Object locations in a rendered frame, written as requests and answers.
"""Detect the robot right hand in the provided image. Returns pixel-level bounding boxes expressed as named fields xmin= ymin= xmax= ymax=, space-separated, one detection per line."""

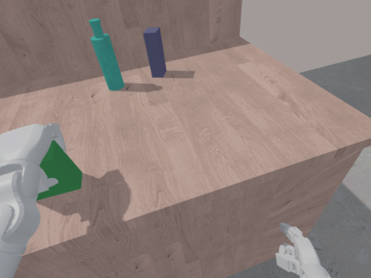
xmin=275 ymin=223 xmax=321 ymax=276

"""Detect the robot left hand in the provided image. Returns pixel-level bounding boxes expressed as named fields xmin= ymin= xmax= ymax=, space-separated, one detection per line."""
xmin=0 ymin=123 xmax=66 ymax=193

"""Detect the sponge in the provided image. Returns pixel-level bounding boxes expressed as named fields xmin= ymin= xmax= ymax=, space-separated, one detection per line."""
xmin=37 ymin=140 xmax=82 ymax=200

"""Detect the table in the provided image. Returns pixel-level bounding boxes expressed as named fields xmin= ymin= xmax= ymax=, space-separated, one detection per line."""
xmin=0 ymin=0 xmax=371 ymax=278

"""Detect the robot right forearm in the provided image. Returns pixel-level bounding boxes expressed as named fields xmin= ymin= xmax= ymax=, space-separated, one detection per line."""
xmin=300 ymin=263 xmax=331 ymax=278

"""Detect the robot left forearm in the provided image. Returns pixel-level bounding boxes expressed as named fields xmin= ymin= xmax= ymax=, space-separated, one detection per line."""
xmin=0 ymin=160 xmax=41 ymax=278

